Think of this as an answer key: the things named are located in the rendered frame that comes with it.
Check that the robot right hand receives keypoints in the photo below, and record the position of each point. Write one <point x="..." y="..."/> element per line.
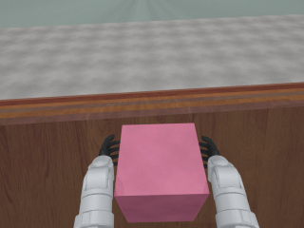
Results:
<point x="212" y="149"/>

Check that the robot left hand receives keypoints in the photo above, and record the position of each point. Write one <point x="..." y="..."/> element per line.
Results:
<point x="106" y="150"/>

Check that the right robot forearm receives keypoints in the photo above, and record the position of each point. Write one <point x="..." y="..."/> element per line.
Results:
<point x="233" y="210"/>

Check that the carton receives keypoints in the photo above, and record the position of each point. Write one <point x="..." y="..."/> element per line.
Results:
<point x="160" y="174"/>

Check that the left robot forearm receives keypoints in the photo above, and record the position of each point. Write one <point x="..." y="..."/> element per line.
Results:
<point x="97" y="195"/>

